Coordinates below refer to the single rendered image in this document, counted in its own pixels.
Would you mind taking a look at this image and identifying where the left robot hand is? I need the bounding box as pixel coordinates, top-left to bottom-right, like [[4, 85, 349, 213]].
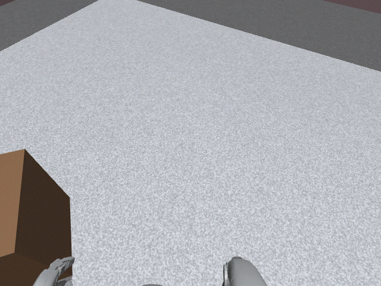
[[33, 256, 74, 286]]

